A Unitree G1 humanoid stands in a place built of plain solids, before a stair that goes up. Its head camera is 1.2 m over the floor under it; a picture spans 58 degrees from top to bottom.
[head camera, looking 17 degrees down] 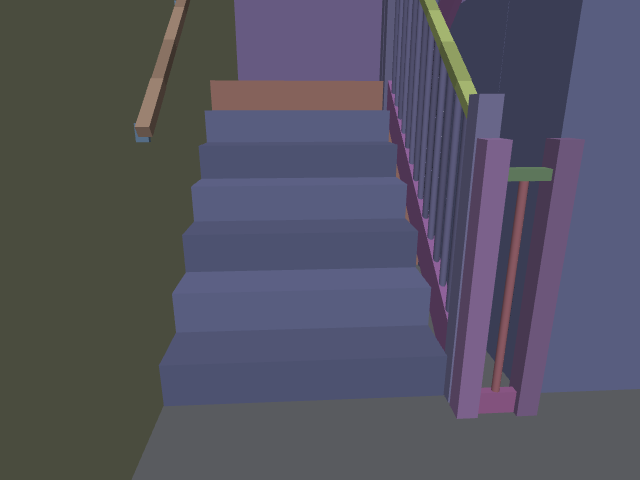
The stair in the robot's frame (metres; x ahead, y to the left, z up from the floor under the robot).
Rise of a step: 0.20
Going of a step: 0.27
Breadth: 1.20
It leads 3 degrees to the left of straight ahead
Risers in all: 7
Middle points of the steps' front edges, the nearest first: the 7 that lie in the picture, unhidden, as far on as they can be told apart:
1.57 0.06 0.20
1.84 0.07 0.39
2.11 0.09 0.59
2.38 0.11 0.79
2.65 0.12 0.99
2.92 0.14 1.18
3.20 0.16 1.38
